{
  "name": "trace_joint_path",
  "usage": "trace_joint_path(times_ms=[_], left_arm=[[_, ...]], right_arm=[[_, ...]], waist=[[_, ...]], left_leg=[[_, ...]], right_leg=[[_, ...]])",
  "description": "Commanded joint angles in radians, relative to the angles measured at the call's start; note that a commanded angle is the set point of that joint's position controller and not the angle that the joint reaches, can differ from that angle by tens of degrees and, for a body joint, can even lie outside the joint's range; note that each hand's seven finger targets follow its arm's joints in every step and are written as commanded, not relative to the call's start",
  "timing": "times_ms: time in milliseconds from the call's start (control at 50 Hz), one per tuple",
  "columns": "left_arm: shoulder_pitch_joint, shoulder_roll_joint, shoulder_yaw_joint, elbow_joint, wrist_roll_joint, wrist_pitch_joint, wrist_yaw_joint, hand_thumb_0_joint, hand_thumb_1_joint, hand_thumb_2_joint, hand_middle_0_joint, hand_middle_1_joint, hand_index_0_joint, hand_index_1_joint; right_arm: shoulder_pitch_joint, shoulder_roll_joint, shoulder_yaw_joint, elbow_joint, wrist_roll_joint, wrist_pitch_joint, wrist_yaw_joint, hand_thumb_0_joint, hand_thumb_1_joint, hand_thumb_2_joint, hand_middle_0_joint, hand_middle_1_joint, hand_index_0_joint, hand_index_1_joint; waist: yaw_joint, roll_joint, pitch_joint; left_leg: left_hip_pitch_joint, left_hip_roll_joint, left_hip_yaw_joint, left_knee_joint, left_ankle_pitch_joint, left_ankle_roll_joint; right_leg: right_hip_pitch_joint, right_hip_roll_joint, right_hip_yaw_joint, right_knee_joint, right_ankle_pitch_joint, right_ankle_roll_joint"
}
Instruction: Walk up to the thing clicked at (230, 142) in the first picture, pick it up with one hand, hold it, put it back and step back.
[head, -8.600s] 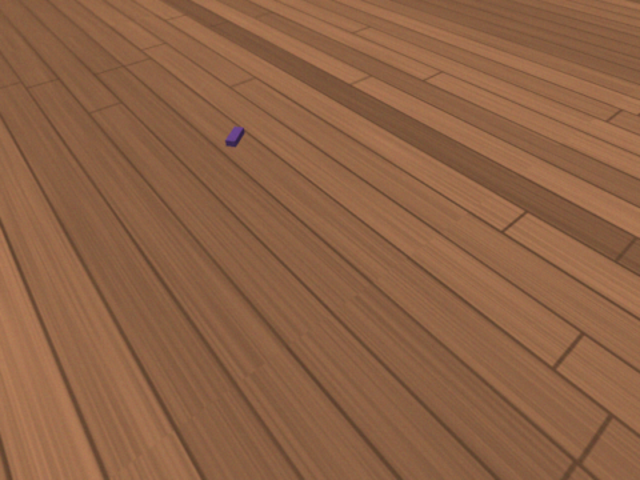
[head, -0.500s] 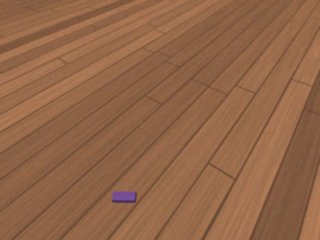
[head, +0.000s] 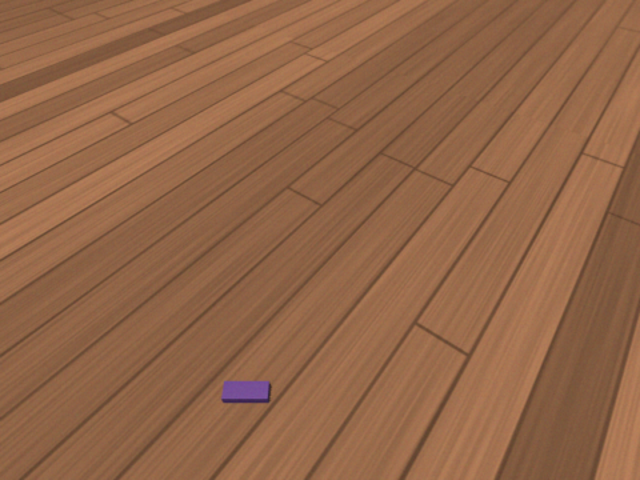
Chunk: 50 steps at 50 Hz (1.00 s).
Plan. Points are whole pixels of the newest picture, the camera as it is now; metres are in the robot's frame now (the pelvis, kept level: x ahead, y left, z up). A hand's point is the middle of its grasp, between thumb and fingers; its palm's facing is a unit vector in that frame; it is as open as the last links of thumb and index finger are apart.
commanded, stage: stand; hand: left
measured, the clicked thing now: (246, 391) +0.51 +0.24 -0.77
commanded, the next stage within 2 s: none
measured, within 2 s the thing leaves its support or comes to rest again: neither
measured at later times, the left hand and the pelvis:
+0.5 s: hand out of the picture +0.09 +0.25 -0.16, palm faces -0.03 -0.94 -0.34, open 7.4 cm; pelvis +0.01 +0.00 +0.00, yaw +0 degrees
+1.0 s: hand out of the picture +0.09 +0.25 -0.16, palm faces -0.02 -0.94 -0.35, open 7.4 cm; pelvis +0.02 +0.00 +0.00, yaw +0 degrees
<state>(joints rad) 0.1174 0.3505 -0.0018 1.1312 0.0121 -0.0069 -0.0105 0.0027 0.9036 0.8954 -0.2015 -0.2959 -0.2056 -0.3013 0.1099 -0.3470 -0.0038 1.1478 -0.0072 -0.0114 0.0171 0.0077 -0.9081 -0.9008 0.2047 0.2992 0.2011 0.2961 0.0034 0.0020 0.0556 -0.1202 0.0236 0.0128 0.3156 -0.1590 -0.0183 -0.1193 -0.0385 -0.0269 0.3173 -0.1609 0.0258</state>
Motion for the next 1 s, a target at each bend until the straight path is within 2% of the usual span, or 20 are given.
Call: trace_joint_path(times_ms=[0,80,160,360,440,520,640,760,980], left_arm=[[-0.033,0.218,0.038,-0.059,-0.002,-0.022,0.013,0.0,0.9,0.9,-0.2,-0.3,-0.2,-0.3],[-0.035,0.219,0.038,-0.061,-0.001,-0.022,0.014,0.0,0.9,0.9,-0.2,-0.3,-0.2,-0.3],[-0.04,0.218,0.036,-0.061,-0.005,-0.021,0.014,0.0,0.9,0.9,-0.2,-0.3,-0.2,-0.3],[-0.044,0.217,0.038,-0.064,-0.001,-0.023,0.017,0.0,0.9,0.9,-0.2,-0.3,-0.2,-0.3],[-0.051,0.22,0.038,-0.066,-0.004,-0.024,0.018,0.0,0.9,0.9,-0.2,-0.3,-0.2,-0.3],[-0.043,0.215,0.038,-0.063,-0.002,-0.023,0.018,0.0,0.9,0.9,-0.2,-0.3,-0.2,-0.3],[-0.047,0.217,0.041,-0.065,-0.003,-0.022,0.018,0.0,0.9,0.9,-0.2,-0.3,-0.2,-0.3],[-0.046,0.217,0.04,-0.069,0.0,-0.021,0.019,0.0,0.9,0.9,-0.2,-0.3,-0.2,-0.3],[-0.046,0.217,0.043,-0.072,-0.001,-0.021,0.019,0.0,0.9,0.9,-0.2,-0.3,-0.2,-0.3]], right_arm=[[-0.043,-0.22,-0.035,-0.062,-0.003,-0.019,-0.019,0.0,-0.9,-0.9,0.2,0.3,0.2,0.3],[-0.044,-0.221,-0.035,-0.066,-0.003,-0.019,-0.021,0.0,-0.9,-0.9,0.2,0.3,0.2,0.3],[-0.037,-0.216,-0.032,-0.063,-0.001,-0.019,-0.02,0.0,-0.9,-0.9,0.2,0.3,0.2,0.3],[-0.049,-0.218,-0.035,-0.072,-0.003,-0.017,-0.022,0.0,-0.9,-0.9,0.2,0.3,0.2,0.3],[-0.041,-0.214,-0.034,-0.07,-0.001,-0.016,-0.021,0.0,-0.9,-0.9,0.2,0.3,0.2,0.3],[-0.05,-0.22,-0.037,-0.075,-0.003,-0.016,-0.024,0.0,-0.9,-0.9,0.2,0.3,0.2,0.3],[-0.042,-0.213,-0.034,-0.074,-0.003,-0.017,-0.024,0.0,-0.9,-0.9,0.2,0.3,0.2,0.3],[-0.05,-0.218,-0.039,-0.079,-0.003,-0.016,-0.026,0.0,-0.9,-0.9,0.2,0.3,0.2,0.3],[-0.045,-0.216,-0.038,-0.082,-0.003,-0.016,-0.024,0.0,-0.9,-0.9,0.2,0.3,0.2,0.3]], waist=[[-0.001,0.001,-0.073],[0.0,-0.005,-0.087],[-0.003,-0.012,-0.065],[-0.004,-0.004,-0.099],[-0.007,-0.008,-0.091],[-0.006,-0.001,-0.109],[-0.004,-0.004,-0.086],[-0.004,-0.006,-0.113],[-0.002,-0.003,-0.074]], left_leg=[[0.006,0.111,-0.09,-0.056,0.073,0.027],[0.022,0.115,-0.086,-0.046,0.111,0.03],[0.01,0.111,-0.088,-0.051,0.088,0.022],[0.033,0.114,-0.077,-0.034,0.152,0.026],[0.031,0.115,-0.084,-0.043,0.148,0.022],[0.046,0.118,-0.077,-0.029,0.195,0.027],[0.034,0.116,-0.075,-0.039,0.17,0.021],[0.056,0.121,-0.072,-0.025,0.194,0.027],[0.029,0.115,-0.073,-0.047,0.137,0.026]], right_leg=[[0.011,-0.102,0.09,-0.053,0.065,-0.036],[0.02,-0.103,0.083,-0.041,0.102,-0.036],[0.006,-0.1,0.085,-0.05,0.073,-0.033],[0.032,-0.106,0.08,-0.04,0.158,-0.033],[0.027,-0.102,0.077,-0.038,0.138,-0.032],[0.043,-0.106,0.075,-0.032,0.196,-0.035],[0.037,-0.105,0.077,-0.04,0.159,-0.036],[0.047,-0.107,0.076,-0.032,0.194,-0.039],[0.036,-0.103,0.078,-0.045,0.138,-0.039]])
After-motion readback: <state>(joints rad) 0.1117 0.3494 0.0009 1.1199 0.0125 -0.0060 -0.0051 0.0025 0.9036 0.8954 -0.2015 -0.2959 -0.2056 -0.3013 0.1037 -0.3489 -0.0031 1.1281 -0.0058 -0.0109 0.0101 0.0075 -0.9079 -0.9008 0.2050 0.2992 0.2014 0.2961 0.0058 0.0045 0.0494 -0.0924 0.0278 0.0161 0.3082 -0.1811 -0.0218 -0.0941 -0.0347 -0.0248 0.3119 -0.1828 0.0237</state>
